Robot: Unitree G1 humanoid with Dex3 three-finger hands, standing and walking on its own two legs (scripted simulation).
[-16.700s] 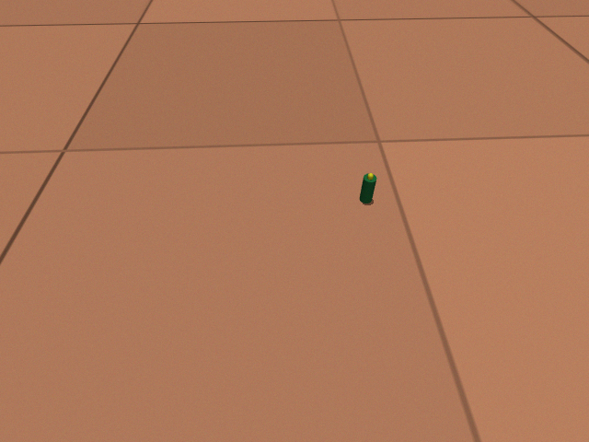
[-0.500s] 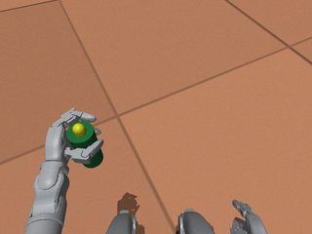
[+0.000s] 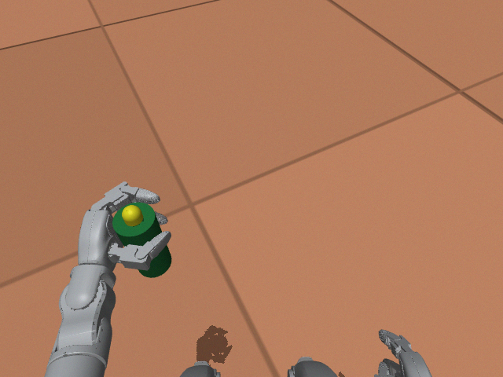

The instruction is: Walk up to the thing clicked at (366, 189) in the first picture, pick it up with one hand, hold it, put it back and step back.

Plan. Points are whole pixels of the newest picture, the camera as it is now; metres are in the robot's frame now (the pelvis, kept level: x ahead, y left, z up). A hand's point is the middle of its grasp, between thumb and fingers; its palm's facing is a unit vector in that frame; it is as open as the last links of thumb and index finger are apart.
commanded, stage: lift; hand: left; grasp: from the side
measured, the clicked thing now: (143, 238) +0.33 +0.18 +0.02
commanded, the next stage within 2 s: hold in 0.04 s
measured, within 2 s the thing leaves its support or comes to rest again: neither
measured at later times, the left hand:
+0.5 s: hand (143, 226) +0.33 +0.16 +0.06, palm faces +0.01 -1.00 +0.00, open 8.4 cm
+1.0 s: hand (137, 226) +0.33 +0.17 +0.07, palm faces +0.00 -1.00 +0.00, open 8.4 cm
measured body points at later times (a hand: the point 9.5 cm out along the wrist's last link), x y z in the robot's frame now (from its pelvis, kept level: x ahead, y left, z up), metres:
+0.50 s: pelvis +0.00 +0.00 +0.01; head +0.05 +0.00 +0.46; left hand +0.33 +0.22 +0.06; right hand +0.13 -0.25 -0.10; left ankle +0.01 +0.13 -0.69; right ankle +0.01 -0.12 -0.69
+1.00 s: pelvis +0.00 +0.00 +0.02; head +0.04 +0.01 +0.47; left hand +0.32 +0.22 +0.07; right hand +0.13 -0.24 -0.09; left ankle +0.01 +0.13 -0.69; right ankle +0.01 -0.12 -0.69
